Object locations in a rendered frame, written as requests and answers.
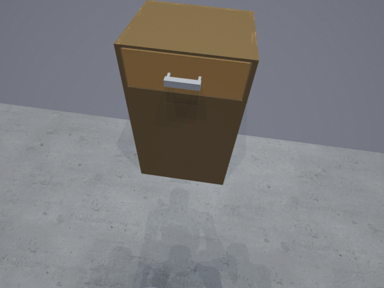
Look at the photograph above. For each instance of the handle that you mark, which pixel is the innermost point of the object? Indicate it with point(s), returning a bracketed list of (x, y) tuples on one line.
[(174, 82)]

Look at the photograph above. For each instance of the drawer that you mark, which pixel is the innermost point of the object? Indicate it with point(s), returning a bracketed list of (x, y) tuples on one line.
[(220, 77)]

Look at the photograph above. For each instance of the cabinet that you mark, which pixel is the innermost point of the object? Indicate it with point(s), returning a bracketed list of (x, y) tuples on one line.
[(181, 135)]

